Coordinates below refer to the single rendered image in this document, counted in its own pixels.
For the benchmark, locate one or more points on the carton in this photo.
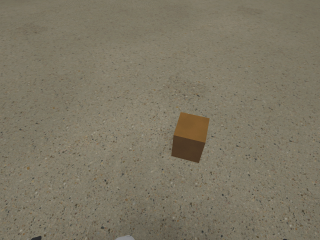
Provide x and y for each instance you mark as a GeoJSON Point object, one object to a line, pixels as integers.
{"type": "Point", "coordinates": [190, 137]}

